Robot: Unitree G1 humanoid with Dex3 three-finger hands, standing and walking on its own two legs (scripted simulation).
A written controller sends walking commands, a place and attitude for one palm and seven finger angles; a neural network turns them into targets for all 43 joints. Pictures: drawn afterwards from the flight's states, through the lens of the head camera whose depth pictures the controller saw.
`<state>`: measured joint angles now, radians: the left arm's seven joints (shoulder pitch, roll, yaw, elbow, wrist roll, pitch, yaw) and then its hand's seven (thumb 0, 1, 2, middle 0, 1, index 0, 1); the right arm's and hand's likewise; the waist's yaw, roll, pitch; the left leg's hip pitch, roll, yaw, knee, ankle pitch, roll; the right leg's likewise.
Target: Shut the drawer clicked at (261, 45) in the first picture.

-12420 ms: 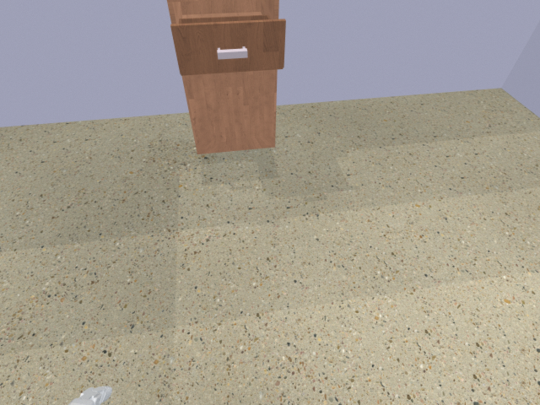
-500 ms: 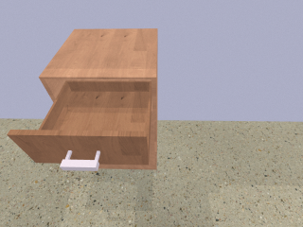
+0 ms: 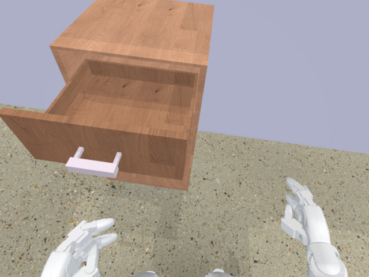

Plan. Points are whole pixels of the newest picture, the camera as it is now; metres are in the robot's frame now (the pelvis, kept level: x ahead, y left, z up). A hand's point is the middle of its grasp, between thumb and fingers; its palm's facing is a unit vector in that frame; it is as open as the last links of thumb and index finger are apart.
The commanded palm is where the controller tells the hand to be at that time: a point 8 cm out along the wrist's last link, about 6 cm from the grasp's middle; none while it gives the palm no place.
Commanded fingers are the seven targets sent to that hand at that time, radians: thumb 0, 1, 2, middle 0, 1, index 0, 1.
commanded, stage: raise the hand and make a fist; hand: left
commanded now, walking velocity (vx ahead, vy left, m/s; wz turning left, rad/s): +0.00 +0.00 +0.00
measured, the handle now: (96, 160) +0.35 +0.26 +0.01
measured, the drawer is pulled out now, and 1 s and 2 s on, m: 0.28 0.28 0.28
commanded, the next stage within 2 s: bring the fist close to the handle in 1.42 s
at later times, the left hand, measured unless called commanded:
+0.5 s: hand (64, 231) +0.17 +0.23 +0.07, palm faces +0.12 -0.98 -0.13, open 3.3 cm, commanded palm +0.13 +0.27 +0.07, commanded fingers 0.00 0.90 0.90 -1.20 -1.38 -1.20 -1.38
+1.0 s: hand (57, 225) +0.18 +0.23 +0.10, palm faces +0.01 -1.00 -0.07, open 3.2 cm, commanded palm +0.14 +0.29 +0.11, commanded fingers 0.00 0.90 0.90 -1.40 -1.60 -1.40 -1.60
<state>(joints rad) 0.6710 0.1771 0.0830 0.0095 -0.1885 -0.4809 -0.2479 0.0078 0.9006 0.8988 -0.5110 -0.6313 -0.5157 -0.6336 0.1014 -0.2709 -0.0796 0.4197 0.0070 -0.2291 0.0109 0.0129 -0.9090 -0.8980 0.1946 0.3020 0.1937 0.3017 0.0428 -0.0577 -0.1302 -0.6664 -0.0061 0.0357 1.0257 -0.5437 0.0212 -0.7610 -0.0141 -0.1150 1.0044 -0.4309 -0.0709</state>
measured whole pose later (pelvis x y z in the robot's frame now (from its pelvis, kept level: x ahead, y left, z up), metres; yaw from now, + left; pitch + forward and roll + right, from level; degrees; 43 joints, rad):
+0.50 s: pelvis +0.00 +0.00 +0.01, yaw +1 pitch +11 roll -1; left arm 0.60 0.26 0.27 -0.13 -0.30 -0.38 -0.23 0.01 0.90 0.90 -1.00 -1.17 -1.01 -1.17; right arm 0.31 -0.25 -0.04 0.58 0.06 -0.22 -0.05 0.02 -0.91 -0.90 0.20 0.30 0.20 0.30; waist -0.02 0.02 -0.12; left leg -0.67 0.00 0.01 0.99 -0.51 0.02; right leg -0.74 -0.01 -0.14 0.94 -0.39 -0.06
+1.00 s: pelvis +0.02 +0.04 +0.02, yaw +1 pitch +8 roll -3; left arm 0.62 0.26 0.17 -0.26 -0.27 -0.24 -0.29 0.01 0.90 0.90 -1.38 -1.58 -1.38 -1.58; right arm 0.22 -0.19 0.05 0.51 0.04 -0.28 -0.03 0.02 -0.90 -0.90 0.20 0.30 0.20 0.30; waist 0.03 0.04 -0.12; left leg -0.52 -0.02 0.01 0.90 -0.51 0.06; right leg -0.57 -0.02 -0.13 0.82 -0.37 -0.02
